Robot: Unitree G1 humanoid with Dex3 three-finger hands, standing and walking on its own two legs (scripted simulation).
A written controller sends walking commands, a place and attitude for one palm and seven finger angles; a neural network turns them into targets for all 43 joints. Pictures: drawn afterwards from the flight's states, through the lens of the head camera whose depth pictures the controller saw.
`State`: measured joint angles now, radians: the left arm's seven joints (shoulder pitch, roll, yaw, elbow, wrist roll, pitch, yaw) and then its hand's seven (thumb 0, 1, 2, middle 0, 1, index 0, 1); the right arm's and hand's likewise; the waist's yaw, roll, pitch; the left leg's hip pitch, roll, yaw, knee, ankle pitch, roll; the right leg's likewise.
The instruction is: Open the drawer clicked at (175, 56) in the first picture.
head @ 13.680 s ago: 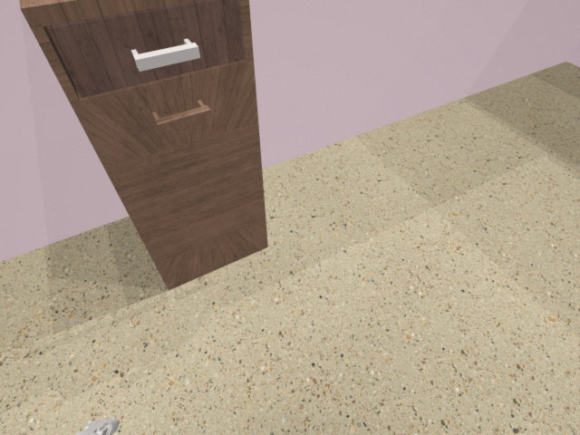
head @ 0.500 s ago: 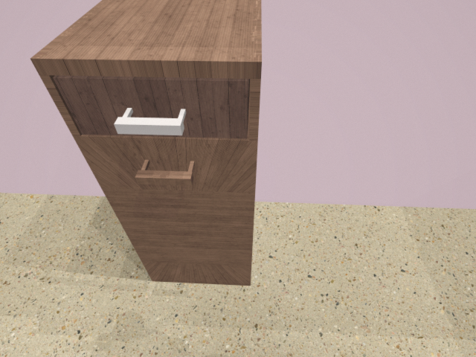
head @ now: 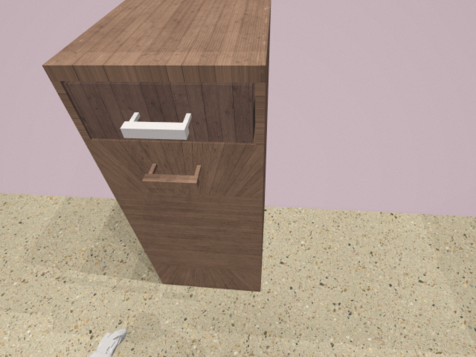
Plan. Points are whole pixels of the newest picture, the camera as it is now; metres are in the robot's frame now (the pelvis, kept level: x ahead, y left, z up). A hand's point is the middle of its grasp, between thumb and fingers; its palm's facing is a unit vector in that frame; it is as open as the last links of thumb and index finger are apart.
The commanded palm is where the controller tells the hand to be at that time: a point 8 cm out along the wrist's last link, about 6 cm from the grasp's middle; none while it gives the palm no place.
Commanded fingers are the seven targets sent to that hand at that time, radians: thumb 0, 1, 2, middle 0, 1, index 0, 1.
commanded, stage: raise the hand with hooked fingers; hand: left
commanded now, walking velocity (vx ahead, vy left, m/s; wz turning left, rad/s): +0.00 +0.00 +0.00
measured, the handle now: (158, 123) +0.52 +0.21 +0.13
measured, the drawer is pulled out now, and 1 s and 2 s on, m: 0.00 0.00 0.00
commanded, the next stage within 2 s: move the hooked fingers above the handle in 1.88 s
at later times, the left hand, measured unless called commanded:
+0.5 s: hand (101, 292) +0.20 +0.24 +0.03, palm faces +0.14 -0.09 -0.99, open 9.8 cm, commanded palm +0.18 +0.23 +0.08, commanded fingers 0.00 0.13 0.57 -0.25 -0.80 -0.25 -0.80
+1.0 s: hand (85, 213) +0.28 +0.26 +0.14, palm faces +0.16 -0.08 -0.98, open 12.7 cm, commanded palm +0.25 +0.26 +0.20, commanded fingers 0.00 -0.45 0.32 -0.30 -1.17 -0.30 -1.17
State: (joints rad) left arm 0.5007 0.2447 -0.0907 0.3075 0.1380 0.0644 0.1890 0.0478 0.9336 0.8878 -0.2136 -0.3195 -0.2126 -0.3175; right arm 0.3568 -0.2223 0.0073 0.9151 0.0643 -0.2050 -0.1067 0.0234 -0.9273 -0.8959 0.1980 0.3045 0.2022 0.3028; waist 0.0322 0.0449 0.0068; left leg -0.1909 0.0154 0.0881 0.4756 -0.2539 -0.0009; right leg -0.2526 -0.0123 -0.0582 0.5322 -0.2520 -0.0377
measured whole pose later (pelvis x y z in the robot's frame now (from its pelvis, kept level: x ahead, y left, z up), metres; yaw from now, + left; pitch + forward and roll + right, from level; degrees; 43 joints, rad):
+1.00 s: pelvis +0.02 +0.02 +0.00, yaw +1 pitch -1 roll +0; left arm 0.10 0.52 -0.02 -0.25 0.86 0.08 0.03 0.00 -0.23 0.42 -0.30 -1.03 -0.31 -1.03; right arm 0.10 -0.29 -0.01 0.63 0.02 0.14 0.00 0.01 -0.91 -0.90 0.19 0.30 0.20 0.30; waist 0.09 0.10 0.00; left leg -0.15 -0.02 0.06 0.43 -0.26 0.03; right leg -0.19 -0.02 -0.05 0.46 -0.25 -0.01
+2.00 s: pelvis -0.01 +0.01 +0.01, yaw +2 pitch -2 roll +1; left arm -0.28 0.64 0.03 -0.09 0.75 0.08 -0.25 0.00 -0.49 0.30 -0.32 -1.20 -0.32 -1.20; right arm 0.09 -0.29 0.03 0.61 0.05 0.11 0.02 0.01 -0.91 -0.90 0.20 0.30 0.20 0.30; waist 0.09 0.12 0.02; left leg -0.18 -0.02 0.04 0.40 -0.19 0.02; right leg -0.22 -0.03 -0.07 0.44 -0.19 -0.02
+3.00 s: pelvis +0.03 +0.01 +0.01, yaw +2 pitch +3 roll +1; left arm -0.55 0.53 -0.17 0.16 0.82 0.01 -0.17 0.00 -0.49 0.30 -0.33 -1.20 -0.33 -1.20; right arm 0.11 -0.27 0.02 0.63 0.04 0.15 0.01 0.01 -0.91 -0.90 0.20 0.30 0.20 0.30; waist 0.05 0.09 -0.03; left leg -0.21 -0.02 0.04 0.39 -0.23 0.02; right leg -0.25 -0.03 -0.07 0.44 -0.24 -0.02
